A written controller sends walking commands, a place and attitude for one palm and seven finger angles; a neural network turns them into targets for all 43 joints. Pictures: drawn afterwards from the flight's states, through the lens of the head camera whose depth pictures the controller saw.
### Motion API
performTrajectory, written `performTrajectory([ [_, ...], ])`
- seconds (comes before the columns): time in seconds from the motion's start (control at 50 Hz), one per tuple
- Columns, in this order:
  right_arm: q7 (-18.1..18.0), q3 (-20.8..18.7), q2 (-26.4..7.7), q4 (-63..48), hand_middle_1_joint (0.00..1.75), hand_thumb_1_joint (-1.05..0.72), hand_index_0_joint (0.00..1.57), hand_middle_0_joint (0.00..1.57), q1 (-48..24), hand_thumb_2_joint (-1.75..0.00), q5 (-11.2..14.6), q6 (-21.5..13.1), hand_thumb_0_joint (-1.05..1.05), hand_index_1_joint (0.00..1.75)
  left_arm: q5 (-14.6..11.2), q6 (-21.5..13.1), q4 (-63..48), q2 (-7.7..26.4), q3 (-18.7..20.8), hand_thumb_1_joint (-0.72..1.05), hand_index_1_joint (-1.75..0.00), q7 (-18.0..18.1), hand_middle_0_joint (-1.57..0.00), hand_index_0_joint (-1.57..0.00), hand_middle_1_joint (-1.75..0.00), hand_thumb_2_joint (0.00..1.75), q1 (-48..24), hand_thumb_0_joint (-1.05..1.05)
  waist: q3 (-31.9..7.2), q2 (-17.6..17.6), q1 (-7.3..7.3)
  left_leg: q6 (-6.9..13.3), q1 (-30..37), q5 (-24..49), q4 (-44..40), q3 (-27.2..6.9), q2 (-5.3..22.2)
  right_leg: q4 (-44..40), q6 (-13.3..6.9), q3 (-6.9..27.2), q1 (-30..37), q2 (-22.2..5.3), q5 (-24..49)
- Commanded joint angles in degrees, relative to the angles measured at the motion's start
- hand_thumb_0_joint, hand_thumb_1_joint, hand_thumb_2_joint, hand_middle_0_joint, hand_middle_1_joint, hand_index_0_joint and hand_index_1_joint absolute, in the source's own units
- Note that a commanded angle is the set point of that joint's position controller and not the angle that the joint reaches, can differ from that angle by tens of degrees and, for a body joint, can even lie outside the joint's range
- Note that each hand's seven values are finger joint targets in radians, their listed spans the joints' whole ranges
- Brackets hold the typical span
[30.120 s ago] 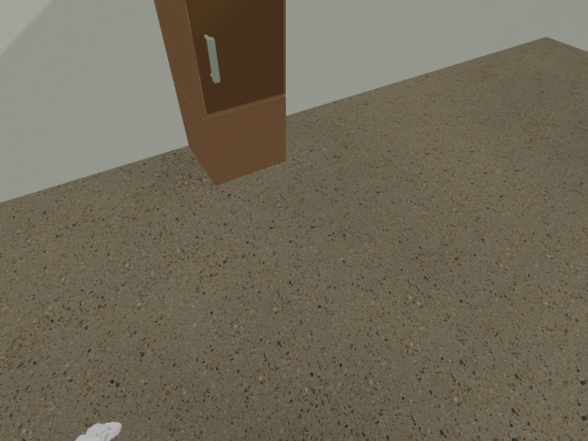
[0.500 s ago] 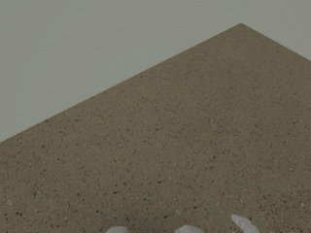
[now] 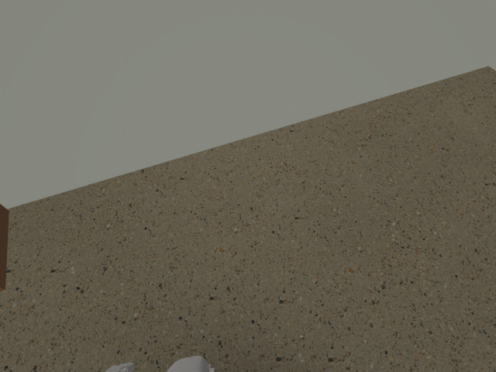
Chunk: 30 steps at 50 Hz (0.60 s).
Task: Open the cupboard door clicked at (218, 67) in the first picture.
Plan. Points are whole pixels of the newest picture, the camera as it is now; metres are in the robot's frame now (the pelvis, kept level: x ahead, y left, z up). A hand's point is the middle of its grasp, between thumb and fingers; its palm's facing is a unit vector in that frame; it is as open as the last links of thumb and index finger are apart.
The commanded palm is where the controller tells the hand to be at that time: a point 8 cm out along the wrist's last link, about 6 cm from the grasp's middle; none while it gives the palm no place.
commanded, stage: turn to face it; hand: left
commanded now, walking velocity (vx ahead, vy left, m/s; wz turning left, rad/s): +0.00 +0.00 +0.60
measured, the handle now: out of the picture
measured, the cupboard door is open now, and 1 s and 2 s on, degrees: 47 47 47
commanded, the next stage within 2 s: take the last steps up to it in 1.92 s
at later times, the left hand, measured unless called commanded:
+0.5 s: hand out of the picture +0.03 +0.19 -0.15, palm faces +0.31 -0.90 -0.31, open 7.3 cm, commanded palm none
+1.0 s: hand out of the picture +0.00 +0.21 -0.16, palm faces +0.57 -0.78 -0.25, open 7.3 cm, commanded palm none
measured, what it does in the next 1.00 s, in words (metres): steps on the spot, turning left: left foot, then right foot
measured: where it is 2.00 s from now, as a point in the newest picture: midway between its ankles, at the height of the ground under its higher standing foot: outside the picture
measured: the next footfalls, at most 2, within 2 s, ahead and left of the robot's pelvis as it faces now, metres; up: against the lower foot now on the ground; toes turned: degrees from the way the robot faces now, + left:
left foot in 0.06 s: +0.05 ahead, +0.13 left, +0.00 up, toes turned +7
right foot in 0.36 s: +0.08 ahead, -0.14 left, +0.00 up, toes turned +10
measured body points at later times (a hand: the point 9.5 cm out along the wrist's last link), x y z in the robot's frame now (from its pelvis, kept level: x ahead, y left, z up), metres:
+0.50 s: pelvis +0.01 -0.04 +0.00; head +0.06 -0.05 +0.45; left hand +0.01 +0.23 -0.13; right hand +0.18 -0.27 -0.15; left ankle -0.04 +0.09 -0.65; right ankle +0.04 -0.15 -0.74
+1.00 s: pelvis +0.03 -0.03 +0.00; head +0.07 +0.01 +0.45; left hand -0.03 +0.25 -0.14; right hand +0.25 -0.19 -0.14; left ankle -0.02 +0.07 -0.74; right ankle +0.11 -0.17 -0.69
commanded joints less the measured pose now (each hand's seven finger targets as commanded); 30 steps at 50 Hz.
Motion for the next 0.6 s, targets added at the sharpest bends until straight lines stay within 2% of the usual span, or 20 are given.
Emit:
performTrajectory([
  [0.0,-0.30,-0.98,-5.43,-3.93,0.30,-0.90,0.20,0.20,2.91,-0.90,0.07,-3.09,0.00,0.30,-1.00,-0.74,-2.67,12.40,4.02,0.90,-0.30,0.65,-0.20,-0.20,-0.30,0.90,1.92,0.00,-11.23,-2.81,-1.11,1.52,12.18,15.43,-19.34,-0.30,0.03,5.57,-1.47,3.74,2.22,-10.44,27.67],
  [0.02,-0.73,-2.49,-11.49,-3.15,0.30,-0.90,0.20,0.20,7.24,-0.90,-0.48,-3.64,0.00,0.30,-1.28,-0.36,-4.04,9.11,3.59,0.90,-0.30,0.37,-0.20,-0.20,-0.30,0.90,1.67,0.00,-14.53,12.13,-3.40,6.87,21.97,29.91,-22.23,-16.60,12.21,17.58,2.71,0.88,-10.21,-4.26,7.22],
  [0.04,-1.51,-3.56,-15.99,-2.43,0.30,-0.90,0.20,0.20,11.25,-0.90,-0.55,-3.35,0.00,0.30,-1.28,-0.03,-6.66,6.21,2.20,0.90,-0.30,0.35,-0.20,-0.20,-0.30,0.90,-2.66,0.00,-13.11,21.61,-5.69,15.67,23.64,50.71,-23.49,-31.37,23.44,28.40,5.32,4.14,-22.23,1.77,-20.78],
  [0.06,-1.85,-3.23,-15.44,-1.46,0.30,-0.90,0.20,0.20,12.93,-0.90,-0.65,-3.08,0.00,0.30,-0.77,0.57,-7.42,8.21,2.12,0.90,-0.30,0.61,-0.20,-0.20,-0.30,0.90,-6.20,0.00,-11.64,13.54,-6.04,17.84,21.39,48.11,-21.91,-28.61,24.17,33.13,4.19,10.07,-22.79,0.57,-18.42],
  [0.08,-2.35,-2.79,-14.60,-2.31,0.30,-0.90,0.20,0.20,10.40,-0.90,-0.87,-3.34,0.00,0.30,-0.69,0.60,-7.35,7.77,2.44,0.90,-0.30,0.48,-0.20,-0.20,-0.30,0.90,-6.50,0.00,-10.29,10.58,-4.75,17.28,17.04,39.94,-23.47,-27.33,21.77,34.13,4.23,10.49,-22.74,0.68,-15.20],
  [0.1,-2.82,-2.62,-12.91,-2.98,0.30,-0.90,0.20,0.20,6.92,-0.90,-0.96,-3.46,0.00,0.30,-0.57,0.72,-5.64,6.89,2.76,0.90,-0.30,0.51,-0.20,-0.20,-0.30,0.90,-5.82,0.00,-10.20,15.74,-3.15,15.14,15.02,37.16,-23.19,-24.79,17.35,34.14,4.42,11.48,-22.08,1.06,-11.75],
  [0.12,-2.97,-2.09,-11.90,-3.79,0.30,-0.90,0.20,0.20,3.38,-0.90,-0.77,-3.36,0.00,0.30,-0.72,1.01,-4.52,7.75,2.82,0.90,-0.30,0.28,-0.20,-0.20,-0.30,0.90,-4.47,0.00,-8.88,17.42,-1.75,13.21,12.44,33.87,-23.63,-20.78,14.67,33.74,4.40,11.94,-20.41,1.43,-8.58],
  [0.16,-2.94,-1.70,-11.01,-4.69,0.30,-0.90,0.20,0.20,0.68,-0.90,-0.76,-3.49,0.00,0.30,-0.83,1.21,-3.76,7.40,2.87,0.90,-0.30,-0.27,-0.20,-0.20,-0.30,0.90,-2.36,0.00,-8.91,14.89,-0.10,11.46,10.34,28.09,-23.94,-17.89,11.70,28.97,4.31,10.85,-16.80,2.84,-6.48],
  [0.24,-2.59,-2.34,-12.17,-4.93,0.30,-0.90,0.20,0.20,0.13,-0.90,-0.99,-3.02,0.00,0.30,-1.17,0.89,-3.69,6.52,2.64,0.90,-0.30,-0.31,-0.20,-0.20,-0.30,0.90,-2.03,0.00,-8.94,12.01,-0.17,11.25,6.02,20.39,-23.74,-20.34,10.58,14.27,3.75,8.73,-8.30,5.94,-7.05],
  [0.28,-2.46,-2.64,-12.14,-5.46,0.30,-0.90,0.20,0.20,-1.82,-0.90,-0.77,-2.56,0.00,0.30,-1.18,0.56,-2.91,6.65,2.79,0.90,-0.30,-0.26,-0.20,-0.20,-0.30,0.90,1.32,0.00,-8.65,12.10,1.34,10.26,1.74,16.93,-21.91,-20.84,9.18,5.89,3.49,7.61,-1.38,7.49,-2.79],
  [0.3,-2.40,-2.67,-11.33,-6.00,0.30,-0.90,0.20,0.20,-3.40,-0.90,-0.41,-2.36,0.00,0.30,-1.11,0.25,-2.10,7.61,3.17,0.90,-0.30,-0.11,-0.20,-0.20,-0.30,0.90,4.39,0.00,-8.50,10.40,3.17,8.73,-2.98,12.98,-18.94,-20.24,7.20,-1.80,3.35,7.65,4.80,7.14,2.09],
  [0.32,-2.15,-2.40,-8.35,-6.90,0.30,-0.90,0.20,0.20,-3.73,-0.90,0.10,-2.25,0.00,0.30,-0.46,-0.39,-1.84,11.13,3.99,0.90,-0.30,0.36,-0.20,-0.20,-0.30,0.90,7.45,0.00,-8.57,0.16,4.82,5.27,-9.57,5.07,-9.77,-15.70,1.60,-12.91,1.56,15.60,10.64,-0.44,-1.22],
  [0.34,-1.72,-1.88,-4.23,-8.45,0.30,-0.90,0.20,0.20,-3.87,-0.90,0.33,-2.37,0.00,0.30,0.38,-0.73,-2.39,16.84,4.89,0.90,-0.30,0.84,-0.20,-0.20,-0.30,0.90,7.66,0.00,-7.55,-18.39,5.41,0.71,-16.52,-8.36,6.75,-5.82,-6.30,-20.49,-5.09,34.76,10.21,-17.25,-2.26],
  [0.36,-1.38,-2.50,-7.33,-8.58,0.30,-0.90,0.20,0.20,-4.57,-0.90,-0.07,-2.13,0.00,0.30,-0.20,-0.62,-3.30,16.80,4.32,0.90,-0.30,1.14,-0.20,-0.20,-0.30,0.90,5.66,0.00,-7.16,-15.17,4.82,1.33,-13.26,-10.58,18.48,-8.99,-2.36,-20.91,-8.86,34.77,2.24,-21.23,-0.77],
  [0.38,-0.95,-2.45,-6.92,-7.93,0.30,-0.90,0.20,0.20,-2.54,-0.90,-0.19,-1.80,0.00,0.30,-0.13,-0.60,-4.53,14.25,3.80,0.90,-0.30,1.20,-0.20,-0.20,-0.30,0.90,1.10,0.00,-5.89,-10.33,1.77,1.92,-12.08,-6.48,23.45,-9.78,-0.96,-20.03,-9.50,28.63,-2.06,-18.08,-4.46],
  [0.4,-0.71,-2.64,-6.26,-6.11,0.30,-0.90,0.20,0.20,-3.08,-0.90,-0.45,-1.36,0.00,0.30,-0.32,-0.68,-5.06,11.88,3.33,0.90,-0.30,1.19,-0.20,-0.20,-0.30,0.90,-1.14,0.00,-4.35,-10.68,0.86,1.36,-12.70,-2.85,26.90,-8.73,-0.37,-18.49,-7.88,25.77,-2.64,-13.76,-0.16],
  [0.42,-0.39,-2.49,-6.04,-5.15,0.30,-0.90,0.20,0.20,-1.80,-0.90,-0.48,-1.07,0.00,0.30,-0.53,-0.76,-5.22,10.66,2.71,0.90,-0.30,1.08,-0.20,-0.20,-0.30,0.90,-2.85,0.00,-3.68,-11.24,-0.54,0.63,-12.59,0.06,28.02,-7.63,0.49,-16.57,-6.66,19.08,-2.21,-11.12,5.81],
  [0.48,0.06,-1.50,-3.67,-5.14,0.30,-0.90,0.20,0.20,-3.07,-0.90,0.01,-1.13,0.00,0.30,-0.33,-1.30,-4.62,9.72,2.57,0.90,-0.30,1.20,-0.20,-0.20,-0.30,0.90,-0.30,0.00,-5.70,-8.82,0.43,-0.77,-10.54,0.27,17.61,-3.82,0.53,-13.07,-6.23,11.00,4.53,-9.49,22.95],
  [0.54,0.04,-0.53,-2.39,-6.00,0.30,-0.90,0.20,0.20,-6.25,-0.90,0.29,-1.73,0.00,0.30,-0.24,-1.42,-2.78,11.60,3.20,0.90,-0.30,1.30,-0.20,-0.20,-0.30,0.90,5.02,0.00,-8.94,-7.04,3.30,-0.88,-7.88,-1.31,4.78,-0.76,-0.27,-8.68,-7.04,9.64,12.33,-11.16,35.06],
  [0.58,0.00,-0.20,-2.10,-6.17,0.30,-0.90,0.20,0.20,-6.97,-0.90,0.43,-2.15,0.00,0.30,-0.04,-1.32,-2.02,12.82,3.66,0.90,-0.30,1.27,-0.20,-0.20,-0.30,0.90,6.35,0.00,-9.02,-8.41,4.08,-0.22,-5.40,-1.91,-0.90,0.44,-0.67,-6.58,-7.26,9.26,13.23,-12.47,38.94],
])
